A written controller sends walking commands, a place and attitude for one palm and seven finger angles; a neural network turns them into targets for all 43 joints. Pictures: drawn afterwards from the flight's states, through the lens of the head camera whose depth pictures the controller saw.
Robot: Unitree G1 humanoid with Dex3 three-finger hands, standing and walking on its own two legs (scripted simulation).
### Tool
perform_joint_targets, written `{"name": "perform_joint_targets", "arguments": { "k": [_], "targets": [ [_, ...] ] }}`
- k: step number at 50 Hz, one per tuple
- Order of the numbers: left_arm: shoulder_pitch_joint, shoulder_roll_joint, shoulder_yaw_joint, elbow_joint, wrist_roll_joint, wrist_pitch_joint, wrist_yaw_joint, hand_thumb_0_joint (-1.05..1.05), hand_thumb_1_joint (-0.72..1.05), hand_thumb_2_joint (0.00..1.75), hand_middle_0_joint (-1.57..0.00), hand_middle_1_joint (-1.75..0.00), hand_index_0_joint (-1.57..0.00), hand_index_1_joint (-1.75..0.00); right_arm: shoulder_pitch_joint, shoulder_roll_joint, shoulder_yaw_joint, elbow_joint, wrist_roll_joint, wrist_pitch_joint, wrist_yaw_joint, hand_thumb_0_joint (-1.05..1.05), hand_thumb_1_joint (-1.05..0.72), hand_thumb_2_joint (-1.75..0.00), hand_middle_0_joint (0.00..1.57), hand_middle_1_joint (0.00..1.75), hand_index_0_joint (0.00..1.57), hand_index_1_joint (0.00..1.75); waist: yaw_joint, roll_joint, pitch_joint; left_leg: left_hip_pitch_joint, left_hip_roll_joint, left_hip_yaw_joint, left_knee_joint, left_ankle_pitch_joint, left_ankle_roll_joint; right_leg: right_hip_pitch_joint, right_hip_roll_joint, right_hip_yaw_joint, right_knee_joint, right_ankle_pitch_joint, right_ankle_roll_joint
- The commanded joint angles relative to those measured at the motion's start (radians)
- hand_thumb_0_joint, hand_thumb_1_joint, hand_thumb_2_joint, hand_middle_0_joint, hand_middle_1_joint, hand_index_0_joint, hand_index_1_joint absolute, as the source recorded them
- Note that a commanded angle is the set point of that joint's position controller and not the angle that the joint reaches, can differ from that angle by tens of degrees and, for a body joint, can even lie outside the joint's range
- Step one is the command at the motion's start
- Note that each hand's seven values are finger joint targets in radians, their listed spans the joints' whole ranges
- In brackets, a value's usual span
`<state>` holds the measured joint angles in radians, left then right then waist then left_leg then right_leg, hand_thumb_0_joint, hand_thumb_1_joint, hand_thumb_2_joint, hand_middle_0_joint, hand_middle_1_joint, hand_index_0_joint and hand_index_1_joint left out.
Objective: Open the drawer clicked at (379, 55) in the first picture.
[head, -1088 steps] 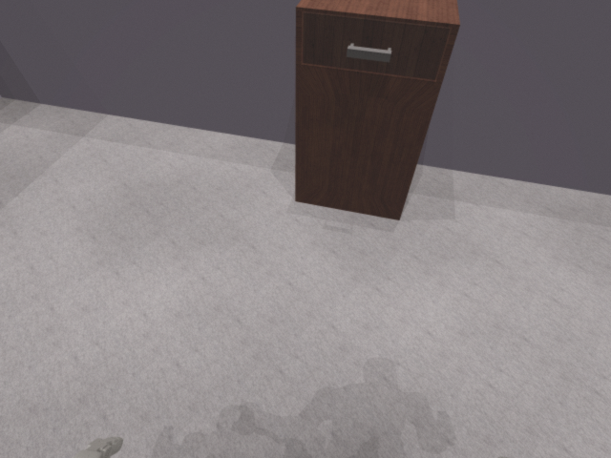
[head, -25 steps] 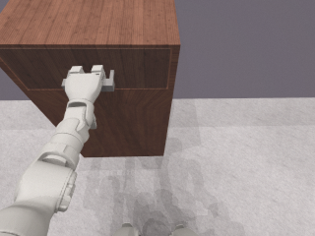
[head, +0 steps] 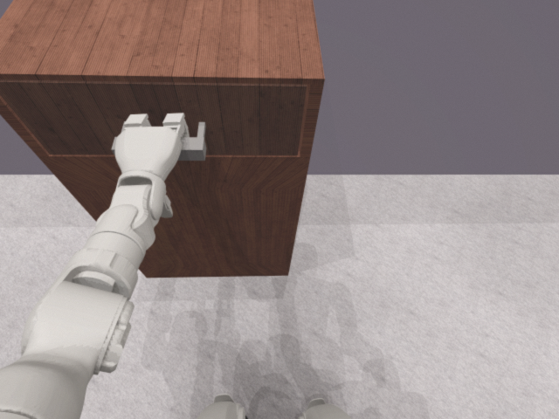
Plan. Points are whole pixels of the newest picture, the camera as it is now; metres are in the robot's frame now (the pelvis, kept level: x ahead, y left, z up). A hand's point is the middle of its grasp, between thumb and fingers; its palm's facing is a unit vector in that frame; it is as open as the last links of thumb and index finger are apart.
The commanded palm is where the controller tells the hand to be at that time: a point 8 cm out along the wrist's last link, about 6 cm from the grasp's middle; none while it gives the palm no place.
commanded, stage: close the thumb around the handle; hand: left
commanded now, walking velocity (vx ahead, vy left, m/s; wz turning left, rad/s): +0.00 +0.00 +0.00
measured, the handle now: (162, 138) +0.54 +0.16 +0.04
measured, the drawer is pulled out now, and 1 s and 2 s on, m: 0.00 0.01 0.12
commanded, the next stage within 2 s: pull the drawer open in 0.50 s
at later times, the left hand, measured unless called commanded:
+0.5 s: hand (161, 172) +0.49 +0.16 +0.02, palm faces -0.04 -0.04 -1.00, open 5.9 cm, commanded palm +0.47 +0.15 +0.07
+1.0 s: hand (160, 178) +0.48 +0.16 +0.02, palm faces -0.04 -0.07 -1.00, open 5.9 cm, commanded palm +0.43 +0.16 +0.07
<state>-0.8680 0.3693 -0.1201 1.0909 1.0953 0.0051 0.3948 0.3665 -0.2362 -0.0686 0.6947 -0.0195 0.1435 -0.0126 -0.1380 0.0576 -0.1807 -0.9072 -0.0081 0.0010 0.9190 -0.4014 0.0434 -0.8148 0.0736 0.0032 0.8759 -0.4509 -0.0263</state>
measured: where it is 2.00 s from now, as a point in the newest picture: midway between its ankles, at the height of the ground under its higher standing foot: outside the picture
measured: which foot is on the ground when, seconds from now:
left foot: down 0.00-1.00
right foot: down 0.00-1.00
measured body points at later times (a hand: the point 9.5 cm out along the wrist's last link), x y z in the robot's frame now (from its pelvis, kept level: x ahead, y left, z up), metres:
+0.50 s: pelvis +0.00 +0.00 +0.00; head +0.10 +0.00 +0.44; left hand +0.49 +0.16 +0.07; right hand +0.01 -0.27 -0.12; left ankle +0.01 +0.09 -0.68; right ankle -0.03 -0.11 -0.68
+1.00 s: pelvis +0.02 +0.00 +0.01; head +0.11 -0.01 +0.46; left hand +0.48 +0.16 +0.07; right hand +0.05 -0.27 -0.12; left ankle +0.01 +0.09 -0.68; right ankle -0.03 -0.11 -0.68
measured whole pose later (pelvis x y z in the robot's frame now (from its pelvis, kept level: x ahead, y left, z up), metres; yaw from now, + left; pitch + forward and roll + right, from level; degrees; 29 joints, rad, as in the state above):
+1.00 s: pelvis +0.02 +0.00 +0.01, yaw -1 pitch +20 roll -1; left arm -0.67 0.34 -0.11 0.92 1.07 0.01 0.36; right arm 0.35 -0.22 -0.07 0.66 -0.01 0.19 0.00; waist -0.10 0.05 -0.19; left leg -0.77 0.00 0.03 0.83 -0.41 0.04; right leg -0.69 0.08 0.04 0.79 -0.44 -0.03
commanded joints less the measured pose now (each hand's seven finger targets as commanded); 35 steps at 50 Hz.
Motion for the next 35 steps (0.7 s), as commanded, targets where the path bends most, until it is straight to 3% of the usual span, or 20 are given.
{"name": "perform_joint_targets", "arguments": {
  "k": [1,3,6,7,8,9,11,15,16,18,19,23,24,26,28,29,30,31,33,35],
  "targets": [
    [-0.477,0.169,0.042,-0.176,0.007,0.04,0.046,0.0,0.12,0.56,-0.34,-1.27,-0.34,-1.27,0.135,-0.159,-0.051,-0.048,-0.006,-0.007,-0.005,0.0,-0.9,-0.9,0.2,0.3,0.2,0.3,-0.028,0.036,-0.443,0.466,0.004,-0.022,-0.051,0.46,0.0,0.072,0.014,-0.021,-0.101,0.385,-0.016],
    [-0.501,0.163,0.032,-0.183,-0.001,0.048,0.037,0.0,0.23,0.61,-0.35,-1.28,-0.35,-1.28,0.136,-0.159,-0.049,-0.047,-0.005,-0.005,-0.007,0.0,-0.9,-0.9,0.2,0.3,0.2,0.3,-0.037,0.03,-0.451,0.474,0.005,-0.022,-0.053,0.461,0.003,0.08,0.014,-0.019,-0.106,0.393,-0.013],
    [-0.45,0.143,0.029,-0.19,-0.013,0.051,0.016,0.0,0.4,0.68,-0.36,-1.3,-0.36,-1.3,0.132,-0.155,-0.05,-0.057,-0.007,-0.002,-0.007,0.0,-0.9,-0.9,0.2,0.3,0.2,0.3,-0.023,0.027,-0.466,0.497,0.005,-0.017,-0.06,0.489,0.003,0.116,0.014,-0.018,-0.116,0.425,-0.013],
    [-0.437,0.173,0.055,-0.179,-0.018,0.046,0.007,0.0,0.45,0.71,-0.37,-1.3,-0.37,-1.3,0.129,-0.155,-0.047,-0.06,-0.005,-0.002,-0.009,0.0,-0.9,-0.9,0.2,0.3,0.2,0.3,-0.016,0.012,-0.465,0.479,0.002,-0.015,-0.06,0.483,0.005,0.136,0.014,-0.014,-0.117,0.434,-0.014],
    [-0.432,0.185,0.054,-0.173,-0.011,0.042,0.003,0.0,0.51,0.73,-0.37,-1.31,-0.37,-1.31,0.131,-0.156,-0.044,-0.058,-0.003,0.0,-0.014,0.0,-0.9,-0.9,0.2,0.3,0.2,0.3,-0.021,-0.003,-0.453,0.46,0.001,-0.011,-0.061,0.472,0.008,0.144,0.012,-0.01,-0.118,0.445,-0.01],
    [-0.417,0.162,0.035,-0.156,-0.014,0.042,-0.003,0.0,0.56,0.76,-0.38,-1.31,-0.38,-1.31,0.128,-0.153,-0.042,-0.06,-0.001,0.0,-0.015,0.0,-0.9,-0.9,0.2,0.3,0.2,0.3,-0.026,-0.009,-0.413,0.437,-0.003,-0.008,-0.068,0.443,0.009,0.143,0.011,-0.009,-0.128,0.433,-0.01],
    [-0.408,0.194,0.052,-0.14,-0.007,0.035,-0.008,0.0,0.68,0.8,-0.38,-1.33,-0.38,-1.33,0.126,-0.155,-0.038,-0.062,0.002,-0.001,-0.02,0.0,-0.9,-0.9,0.2,0.3,0.2,0.3,-0.025,-0.037,-0.359,0.385,-0.005,-0.004,-0.078,0.391,0.013,0.149,0.008,-0.005,-0.137,0.41,-0.009],
    [-0.395,0.185,0.052,-0.166,-0.009,0.004,-0.007,0.0,0.9,0.9,-0.4,-1.35,-0.4,-1.35,0.122,-0.15,-0.04,-0.069,0.0,-0.008,-0.021,0.0,-0.9,-0.9,0.2,0.3,0.2,0.3,-0.014,-0.001,-0.387,0.416,-0.004,0.0,-0.075,0.415,0.011,0.145,0.007,-0.002,-0.132,0.416,-0.011],
    [-0.378,0.212,0.077,-0.181,-0.007,-0.003,-0.006,0.0,0.9,0.9,-0.4,-1.35,-0.4,-1.35,0.123,-0.15,-0.04,-0.07,-0.001,-0.008,-0.022,0.0,-0.9,-0.9,0.2,0.3,0.2,0.3,-0.001,0.003,-0.408,0.417,-0.004,0.002,-0.072,0.433,0.01,0.16,0.007,0.0,-0.124,0.437,-0.013],
    [-0.387,0.188,0.062,-0.202,-0.007,-0.016,-0.003,0.0,0.9,0.9,-0.4,-1.35,-0.4,-1.35,0.126,-0.149,-0.043,-0.07,-0.003,-0.009,-0.018,0.0,-0.9,-0.9,0.2,0.3,0.2,0.3,-0.003,0.01,-0.427,0.444,0.0,-0.008,-0.066,0.466,0.007,0.141,0.009,-0.007,-0.114,0.44,-0.014],
    [-0.375,0.136,0.026,-0.192,-0.008,-0.015,-0.001,0.0,0.9,0.9,-0.4,-1.35,-0.4,-1.35,0.122,-0.145,-0.046,-0.069,-0.004,-0.009,-0.015,0.0,-0.9,-0.9,0.2,0.3,0.2,0.3,-0.013,0.011,-0.409,0.451,0.001,-0.007,-0.063,0.468,0.005,0.122,0.01,-0.008,-0.117,0.435,-0.014],
    [-0.402,0.193,0.067,-0.196,-0.006,-0.011,0.019,0.0,0.9,0.9,-0.4,-1.35,-0.4,-1.35,0.126,-0.154,-0.047,-0.064,-0.004,-0.008,-0.013,0.0,-0.9,-0.9,0.2,0.3,0.2,0.3,-0.01,0.005,-0.42,0.437,0.0,-0.01,-0.063,0.448,0.005,0.125,0.01,-0.007,-0.112,0.422,-0.013],
    [-0.427,0.16,0.037,-0.203,-0.006,-0.005,0.022,0.0,0.9,0.9,-0.4,-1.35,-0.4,-1.35,0.125,-0.151,-0.048,-0.059,-0.004,-0.008,-0.011,0.0,-0.9,-0.9,0.2,0.3,0.2,0.3,-0.022,0.012,-0.413,0.446,0.001,-0.012,-0.062,0.455,0.005,0.113,0.011,-0.009,-0.112,0.423,-0.014],
    [-0.419,0.142,0.033,-0.214,-0.007,0.002,0.027,0.0,0.9,0.9,-0.4,-1.35,-0.4,-1.35,0.125,-0.15,-0.054,-0.057,-0.006,-0.01,-0.006,0.0,-0.9,-0.9,0.2,0.3,0.2,0.3,-0.017,0.023,-0.434,0.469,0.002,-0.01,-0.058,0.472,0.003,0.113,0.011,-0.011,-0.113,0.426,-0.014],
    [-0.439,0.148,0.032,-0.211,-0.005,0.007,0.03,0.0,0.9,0.9,-0.4,-1.35,-0.4,-1.35,0.126,-0.151,-0.053,-0.052,-0.006,-0.007,-0.006,0.0,-0.9,-0.9,0.2,0.3,0.2,0.3,-0.022,0.019,-0.447,0.474,0.003,-0.015,-0.054,0.482,0.003,0.109,0.011,-0.012,-0.107,0.432,-0.013],
    [-0.419,0.133,0.028,-0.195,-0.008,0.016,0.03,0.0,0.9,0.9,-0.4,-1.35,-0.4,-1.35,0.126,-0.149,-0.053,-0.052,-0.005,-0.006,-0.005,0.0,-0.9,-0.9,0.2,0.3,0.2,0.3,-0.019,0.018,-0.426,0.467,0.001,-0.014,-0.056,0.477,0.003,0.107,0.013,-0.014,-0.111,0.43,-0.014],
    [-0.438,0.119,0.01,-0.194,-0.007,0.019,0.03,0.0,0.9,0.9,-0.4,-1.35,-0.4,-1.35,0.121,-0.15,-0.053,-0.05,-0.004,-0.006,-0.005,0.0,-0.9,-0.9,0.2,0.3,0.2,0.3,-0.033,0.005,-0.41,0.457,0.001,-0.014,-0.057,0.457,0.004,0.098,0.011,-0.012,-0.117,0.417,-0.012],
    [-0.417,0.112,0.011,-0.182,-0.013,0.025,0.028,0.0,0.9,0.9,-0.4,-1.35,-0.4,-1.35,0.124,-0.149,-0.052,-0.05,-0.003,-0.006,-0.003,0.0,-0.9,-0.9,0.2,0.3,0.2,0.3,-0.025,0.009,-0.396,0.452,-0.001,-0.009,-0.064,0.447,0.005,0.109,0.012,-0.013,-0.124,0.417,-0.013],
    [-0.395,0.151,0.044,-0.217,-0.014,0.019,0.023,0.0,0.9,0.9,-0.4,-1.35,-0.4,-1.35,0.118,-0.151,-0.053,-0.059,-0.003,-0.003,-0.004,0.0,-0.9,-0.9,0.2,0.3,0.2,0.3,-0.002,0.02,-0.464,0.481,-0.001,-0.009,-0.065,0.484,0.004,0.146,0.011,-0.009,-0.113,0.449,-0.014],
    [-0.341,0.125,0.03,-0.226,-0.026,0.021,0.011,0.0,0.9,0.9,-0.4,-1.35,-0.4,-1.35,0.108,-0.147,-0.051,-0.067,-0.003,0.002,-0.003,0.0,-0.9,-0.9,0.2,0.3,0.2,0.3,0.006,0.012,-0.467,0.488,-0.002,0.001,-0.069,0.51,0.006,0.18,0.011,-0.006,-0.121,0.493,-0.012]
  ]
}}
